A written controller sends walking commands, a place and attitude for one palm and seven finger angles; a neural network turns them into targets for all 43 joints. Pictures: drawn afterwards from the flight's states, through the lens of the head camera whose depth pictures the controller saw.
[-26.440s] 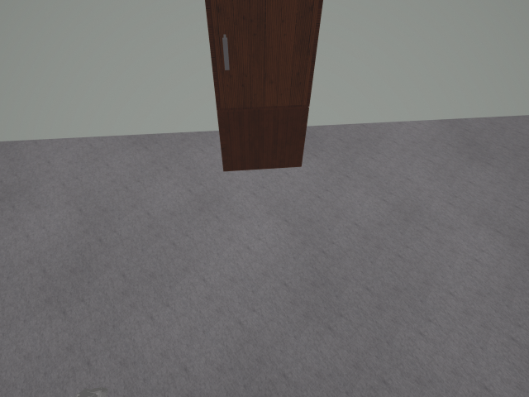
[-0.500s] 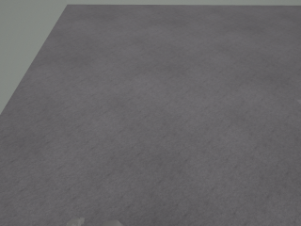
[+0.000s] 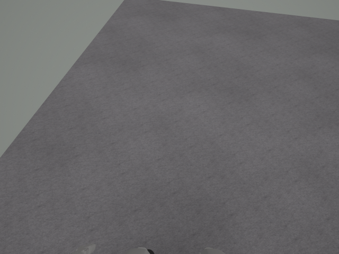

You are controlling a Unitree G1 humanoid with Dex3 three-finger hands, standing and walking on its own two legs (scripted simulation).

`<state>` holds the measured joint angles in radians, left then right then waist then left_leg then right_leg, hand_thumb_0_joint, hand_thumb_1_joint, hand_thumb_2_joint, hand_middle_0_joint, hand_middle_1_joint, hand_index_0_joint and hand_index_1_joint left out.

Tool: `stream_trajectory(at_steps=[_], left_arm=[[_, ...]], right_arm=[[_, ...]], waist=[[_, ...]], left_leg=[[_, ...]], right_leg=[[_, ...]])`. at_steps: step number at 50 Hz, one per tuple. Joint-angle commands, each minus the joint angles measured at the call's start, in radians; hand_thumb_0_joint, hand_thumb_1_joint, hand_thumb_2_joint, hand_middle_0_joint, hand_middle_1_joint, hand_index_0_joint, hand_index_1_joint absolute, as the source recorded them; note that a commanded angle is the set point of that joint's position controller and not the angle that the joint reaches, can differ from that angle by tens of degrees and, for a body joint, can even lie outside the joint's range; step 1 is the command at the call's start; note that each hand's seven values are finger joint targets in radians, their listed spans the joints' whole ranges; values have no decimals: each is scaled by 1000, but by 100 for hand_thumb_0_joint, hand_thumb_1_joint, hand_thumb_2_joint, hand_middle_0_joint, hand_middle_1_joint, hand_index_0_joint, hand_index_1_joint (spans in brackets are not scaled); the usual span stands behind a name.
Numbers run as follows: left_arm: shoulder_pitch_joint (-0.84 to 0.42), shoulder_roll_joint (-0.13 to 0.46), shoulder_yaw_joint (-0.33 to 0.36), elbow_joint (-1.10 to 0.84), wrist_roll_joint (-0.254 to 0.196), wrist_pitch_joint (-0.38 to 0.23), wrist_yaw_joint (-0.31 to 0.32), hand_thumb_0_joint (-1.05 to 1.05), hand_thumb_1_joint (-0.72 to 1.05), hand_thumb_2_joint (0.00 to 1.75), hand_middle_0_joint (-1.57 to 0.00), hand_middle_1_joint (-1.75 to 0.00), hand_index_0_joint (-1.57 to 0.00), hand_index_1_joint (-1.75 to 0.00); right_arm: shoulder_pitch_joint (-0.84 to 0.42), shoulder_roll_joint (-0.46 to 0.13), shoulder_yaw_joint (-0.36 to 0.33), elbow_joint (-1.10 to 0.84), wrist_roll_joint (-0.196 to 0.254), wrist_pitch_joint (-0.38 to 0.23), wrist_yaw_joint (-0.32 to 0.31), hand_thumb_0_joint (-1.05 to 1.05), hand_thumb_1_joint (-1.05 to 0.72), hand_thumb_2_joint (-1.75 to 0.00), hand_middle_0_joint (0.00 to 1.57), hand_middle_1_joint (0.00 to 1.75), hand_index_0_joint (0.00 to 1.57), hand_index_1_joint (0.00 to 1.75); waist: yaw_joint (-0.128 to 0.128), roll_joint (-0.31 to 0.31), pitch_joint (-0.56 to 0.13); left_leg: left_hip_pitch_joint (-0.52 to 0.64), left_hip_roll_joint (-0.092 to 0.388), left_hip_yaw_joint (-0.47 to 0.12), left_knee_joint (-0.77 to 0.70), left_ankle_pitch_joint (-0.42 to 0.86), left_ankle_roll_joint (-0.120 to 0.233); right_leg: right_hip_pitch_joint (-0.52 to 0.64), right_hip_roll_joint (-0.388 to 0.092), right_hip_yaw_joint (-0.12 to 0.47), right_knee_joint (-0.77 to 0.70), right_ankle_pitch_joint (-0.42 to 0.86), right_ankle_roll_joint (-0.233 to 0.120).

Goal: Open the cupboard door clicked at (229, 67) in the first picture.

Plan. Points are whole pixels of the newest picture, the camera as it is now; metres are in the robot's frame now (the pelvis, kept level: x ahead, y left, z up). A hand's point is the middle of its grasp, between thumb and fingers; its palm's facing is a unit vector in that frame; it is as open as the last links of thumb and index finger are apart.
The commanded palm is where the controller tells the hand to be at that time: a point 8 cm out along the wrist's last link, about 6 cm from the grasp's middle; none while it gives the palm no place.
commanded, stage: turn to face it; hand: left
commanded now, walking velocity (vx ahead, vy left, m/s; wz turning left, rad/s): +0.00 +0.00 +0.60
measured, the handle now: out of the picture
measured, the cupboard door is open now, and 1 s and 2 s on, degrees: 42 42 42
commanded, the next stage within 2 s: none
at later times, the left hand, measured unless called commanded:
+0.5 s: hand out of the picture +0.03 +0.19 -0.18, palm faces +0.35 -0.90 -0.26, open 7.4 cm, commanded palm none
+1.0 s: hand out of the picture +0.03 +0.10 -0.16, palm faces +0.62 -0.76 -0.22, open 7.4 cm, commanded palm none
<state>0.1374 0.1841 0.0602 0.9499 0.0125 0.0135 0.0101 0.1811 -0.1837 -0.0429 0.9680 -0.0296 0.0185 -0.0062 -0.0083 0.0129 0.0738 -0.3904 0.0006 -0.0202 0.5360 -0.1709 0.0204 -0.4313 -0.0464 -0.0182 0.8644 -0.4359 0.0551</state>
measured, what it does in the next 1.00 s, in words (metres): walks ahead, turning left: right foot, then left foot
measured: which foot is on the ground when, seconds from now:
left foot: down 0.00-0.08, up 0.10-0.38, down 0.40-0.70, up 0.72-1.00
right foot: up 0.00-0.06, down 0.08-0.40, up 0.42-0.68, down 0.70-1.00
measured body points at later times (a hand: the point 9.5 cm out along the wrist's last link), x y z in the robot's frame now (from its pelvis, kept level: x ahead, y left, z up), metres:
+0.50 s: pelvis +0.05 -0.04 -0.01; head +0.10 +0.00 +0.44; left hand +0.02 +0.23 -0.16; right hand +0.26 -0.25 -0.13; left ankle +0.04 +0.08 -0.73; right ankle +0.04 -0.17 -0.67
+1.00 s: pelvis +0.09 -0.08 +0.00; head +0.13 -0.05 +0.45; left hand -0.01 +0.14 -0.14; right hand +0.33 -0.22 -0.14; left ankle +0.01 +0.01 -0.70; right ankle +0.14 -0.18 -0.73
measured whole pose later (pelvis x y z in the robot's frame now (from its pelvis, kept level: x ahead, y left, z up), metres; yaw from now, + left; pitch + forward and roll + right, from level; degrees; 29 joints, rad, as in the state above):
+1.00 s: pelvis +0.09 -0.08 +0.00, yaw +39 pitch +1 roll +2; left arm 0.22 0.19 0.03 0.88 0.03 0.00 0.02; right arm 0.11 -0.23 -0.07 0.91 -0.01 0.08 0.03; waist 0.00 -0.04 0.12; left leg -0.39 0.02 0.08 0.81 -0.45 -0.05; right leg -0.23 -0.14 -0.22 0.56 -0.32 0.00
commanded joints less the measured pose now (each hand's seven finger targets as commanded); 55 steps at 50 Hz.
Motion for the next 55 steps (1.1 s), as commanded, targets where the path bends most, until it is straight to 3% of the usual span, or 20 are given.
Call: stream_trajectory(at_steps=[1, 2, 4, 5, 9, 14, 17, 18, 19, 20, 21, 25, 33, 35, 36, 40, 50, 52, 53, 55], left_arm=[[140, 87, 30, -50, 3, -9, 4, 0, 90, 90, -20, -30, -20, -30], [173, 115, 38, -48, 5, -15, 8, 0, 90, 90, -20, -30, -20, -30], [185, 269, 62, -80, 25, -22, 19, 0, 90, 90, -20, -30, -20, -30], [142, 265, 52, -102, 19, -23, 20, 0, 90, 90, -20, -30, -20, -30], [43, 169, 27, -115, 18, -32, 25, 0, 90, 90, -20, -30, -20, -30], [138, 237, 43, -88, 21, -33, 21, 0, 90, 90, -20, -30, -20, -30], [132, 262, 49, -90, 11, -32, 14, 0, 90, 90, -20, -30, -20, -30], [113, 256, 48, -94, 5, -32, 11, 0, 90, 90, -20, -30, -20, -30], [104, 221, 44, -122, -2, -27, 5, 0, 90, 90, -20, -30, -20, -30], [51, 151, 18, -175, -6, -22, 2, 0, 90, 90, -20, -30, -20, -30], [2, 179, 20, -197, 7, -4, 12, 0, 90, 90, -20, -30, -20, -30], [24, 155, 28, -134, 5, 12, 1, 0, 90, 90, -20, -30, -20, -30], [172, 161, 34, -113, 3, -4, -2, 0, 90, 90, -20, -30, -20, -30], [202, 315, 60, -124, 25, -22, 14, 0, 90, 90, -20, -30, -20, -30], [174, 306, 48, -140, 16, -21, 17, 0, 90, 90, -20, -30, -20, -30], [31, 183, 21, -169, 13, -25, 25, 0, 90, 90, -20, -30, -20, -30], [128, 248, 53, -110, 14, -23, 17, 0, 90, 90, -20, -30, -20, -30], [106, 219, 53, -125, 1, -18, 9, 0, 90, 90, -20, -30, -20, -30], [69, 146, 29, -168, -4, -14, 0, 0, 90, 90, -20, -30, -20, -30], [-39, 140, 27, -189, 9, 6, 14, 0, 90, 90, -20, -30, -20, -30]], right_arm=[[-39, -224, -77, -100, 2, 6, -4, 0, -90, -90, 20, 30, 20, 30], [-53, -206, -77, -114, 8, 10, -1, 0, -90, -90, 20, 30, 20, 30], [-86, -108, -65, -160, 15, 7, 13, 0, -90, -90, 20, 30, 20, 30], [-87, -141, -68, -163, 8, 9, 20, 0, -90, -90, 20, 30, 20, 30], [-65, -103, -54, -123, 14, 26, 32, 0, -90, -90, 20, 30, 20, 30], [-138, -82, -31, -150, 21, 19, 41, 0, -90, -90, 20, 30, 20, 30], [-79, -120, -34, -149, 17, 12, 35, 0, -90, -90, 20, 30, 20, 30], [-16, -152, -44, -137, 13, 8, 35, 0, -90, -90, 20, 30, 20, 30], [66, -251, -68, -124, 3, -1, 30, 0, -90, -90, 20, 30, 20, 30], [151, -359, -96, -112, 4, 0, 22, 0, -90, -90, 20, 30, 20, 30], [184, -365, -91, -95, 9, 7, 15, 0, -90, -90, 20, 30, 20, 30], [-19, -267, -65, -147, 2, -1, -6, 0, -90, -90, 20, 30, 20, 30], [-118, -268, -81, -177, 8, 18, 6, 0, -90, -90, 20, 30, 20, 30], [-115, -140, -62, -210, 20, 16, 18, 0, -90, -90, 20, 30, 20, 30], [-114, -187, -68, -211, 12, 20, 22, 0, -90, -90, 20, 30, 20, 30], [-77, -133, -57, -144, 13, 38, 37, 0, -90, -90, 20, 30, 20, 30], [-93, -108, -37, -148, 22, 20, 37, 0, -90, -90, 20, 30, 20, 30], [27, -197, -61, -123, 13, 5, 34, 0, -90, -90, 20, 30, 20, 30], [98, -311, -91, -118, 5, 3, 27, 0, -90, -90, 20, 30, 20, 30], [144, -310, -88, -93, 4, 7, 3, 0, -90, -90, 20, 30, 20, 30]], waist=[[38, 115, -132], [56, 53, -128], [90, -347, -100], [68, -241, -94], [2, -233, -72], [53, -206, -89], [17, -194, -140], [-21, -157, -173], [-68, 54, -247], [-113, 322, -258], [-111, 129, -234], [-16, 170, -128], [62, 104, -128], [90, -381, -114], [79, -321, -108], [-8, -233, -78], [30, -200, -135], [-43, -6, -200], [-85, 316, -212], [-96, 246, -191]], left_leg=[[-44, 182, -255, -164, -91, 99], [-118, 131, -220, -104, -148, 62], [-312, -66, 38, 352, -412, -62], [-264, -13, -3, 543, -411, -52], [-216, 45, 42, 581, -288, -83], [-103, 7, 139, 249, -280, -78], [61, -25, 175, 41, -142, -58], [196, -4, 151, -65, -24, -43], [417, 173, -56, -91, 285, 38], [503, 452, -417, -113, 757, 223], [434, 481, -375, -108, 632, 258], [205, 264, -199, -159, 308, 143], [-30, 155, -208, -59, 2, 73], [-282, -82, 24, 389, -437, -66], [-235, -23, -39, 602, -452, -49], [-189, 35, 14, 673, -267, -83], [56, 3, 142, 80, -201, -63], [346, 107, 14, -124, 85, -4], [485, 395, -365, -150, 484, 141], [385, 392, -368, -147, 505, 211]], right_leg=[[240, 44, -50, -255, 113, 3], [337, 16, -29, -387, 153, -5], [366, -431, 414, -665, 71, -178], [265, -456, 370, -636, 146, -230], [291, -284, 31, -490, 620, -165], [401, -299, -48, -399, 852, -152], [382, -285, -107, -276, 896, -106], [308, -273, -135, -165, 822, -72], [89, -202, -175, 27, 506, -12], [-165, -69, -134, 258, -242, 42], [-186, -77, -12, 334, -241, 25], [-123, -61, 21, 274, -33, 30], [286, 31, -55, -322, 154, 11], [394, -405, 417, -629, 172, -142], [263, -461, 403, -622, 188, -215], [239, -274, 49, -512, 510, -157], [352, -320, -80, -358, 679, -135], [144, -262, -161, -117, 478, -44], [-156, -105, -172, 124, -160, 35], [-218, -82, -2, 294, -182, 22]])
